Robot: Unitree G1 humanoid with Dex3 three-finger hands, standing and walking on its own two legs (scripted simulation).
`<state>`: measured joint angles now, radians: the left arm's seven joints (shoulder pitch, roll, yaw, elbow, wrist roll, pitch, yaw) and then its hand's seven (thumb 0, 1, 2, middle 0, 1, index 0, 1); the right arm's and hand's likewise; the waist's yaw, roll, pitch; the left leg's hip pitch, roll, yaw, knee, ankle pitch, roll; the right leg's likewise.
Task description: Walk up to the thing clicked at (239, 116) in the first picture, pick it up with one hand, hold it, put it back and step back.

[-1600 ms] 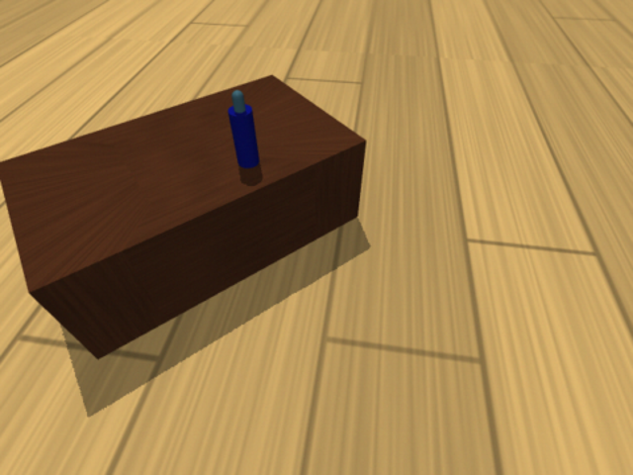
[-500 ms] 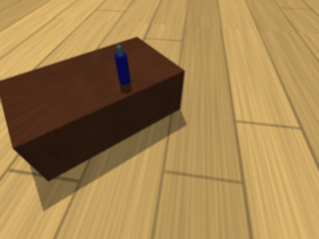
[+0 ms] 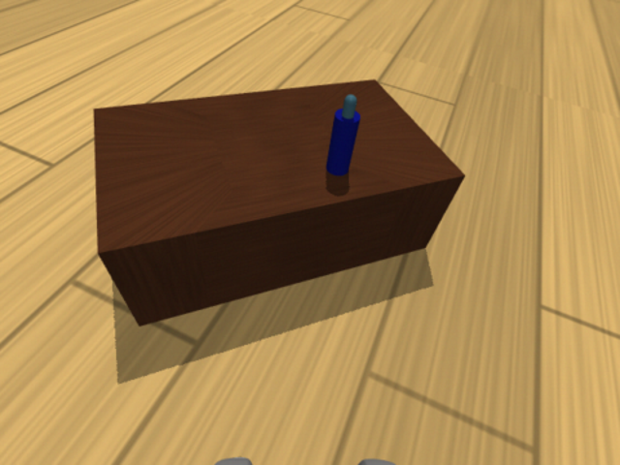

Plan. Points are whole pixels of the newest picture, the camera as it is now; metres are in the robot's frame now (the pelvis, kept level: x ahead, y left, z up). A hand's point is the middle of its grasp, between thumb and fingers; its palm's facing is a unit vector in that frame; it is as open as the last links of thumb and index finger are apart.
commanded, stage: walk up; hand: right
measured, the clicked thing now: (343, 135) +1.05 -0.12 -0.20
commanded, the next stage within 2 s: none
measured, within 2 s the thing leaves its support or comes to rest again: neither
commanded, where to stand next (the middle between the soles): +0.53 -0.07 m, yaw +20 degrees
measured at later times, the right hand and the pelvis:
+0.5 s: hand (490, 339) +0.35 -0.33 -0.13, palm faces -0.24 +0.89 -0.40, open 7.4 cm; pelvis +0.23 -0.07 +0.01, yaw +11 degrees
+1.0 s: hand (473, 247) +0.54 -0.34 -0.10, palm faces -0.24 +0.85 -0.47, open 7.4 cm; pelvis +0.39 -0.10 +0.00, yaw +15 degrees
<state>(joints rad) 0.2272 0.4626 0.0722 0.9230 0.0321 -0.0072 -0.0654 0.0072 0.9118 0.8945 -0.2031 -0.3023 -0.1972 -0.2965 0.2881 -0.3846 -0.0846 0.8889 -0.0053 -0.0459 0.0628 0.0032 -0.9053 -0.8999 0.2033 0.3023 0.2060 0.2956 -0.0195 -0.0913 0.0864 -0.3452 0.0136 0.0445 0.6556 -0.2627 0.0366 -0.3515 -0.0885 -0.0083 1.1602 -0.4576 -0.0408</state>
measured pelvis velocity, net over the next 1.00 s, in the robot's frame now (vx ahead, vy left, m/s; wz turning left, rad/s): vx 0.39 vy -0.10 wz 0.26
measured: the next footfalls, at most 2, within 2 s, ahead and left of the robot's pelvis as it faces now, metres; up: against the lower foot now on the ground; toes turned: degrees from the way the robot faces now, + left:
right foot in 0.36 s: +0.32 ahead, -0.17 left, +0.00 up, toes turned +5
left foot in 0.76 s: +0.46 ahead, +0.06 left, +0.00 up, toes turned +20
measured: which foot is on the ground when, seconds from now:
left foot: down 0.00-0.40, up 0.42-0.74, down 0.76-1.00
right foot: up 0.00-0.34, down 0.36-0.78, up 0.80-1.00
